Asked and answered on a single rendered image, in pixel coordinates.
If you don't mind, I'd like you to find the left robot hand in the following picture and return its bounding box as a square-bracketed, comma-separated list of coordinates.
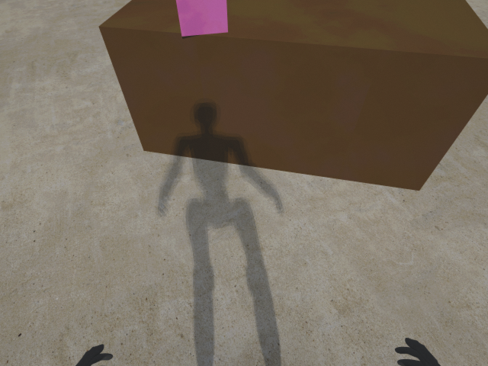
[76, 344, 113, 366]

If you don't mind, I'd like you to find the carton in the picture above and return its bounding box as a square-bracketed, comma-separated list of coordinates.
[176, 0, 228, 37]

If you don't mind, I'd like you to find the right robot hand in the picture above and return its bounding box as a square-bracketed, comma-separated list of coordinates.
[395, 338, 441, 366]

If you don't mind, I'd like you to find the pedestal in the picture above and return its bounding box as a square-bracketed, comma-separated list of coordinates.
[99, 0, 488, 191]

